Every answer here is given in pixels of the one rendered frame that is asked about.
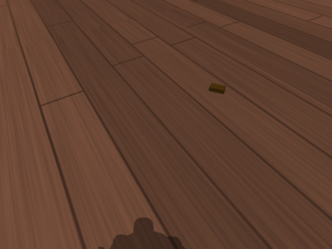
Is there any small box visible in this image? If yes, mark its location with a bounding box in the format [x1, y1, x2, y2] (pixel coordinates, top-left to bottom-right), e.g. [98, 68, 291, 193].
[209, 83, 226, 94]

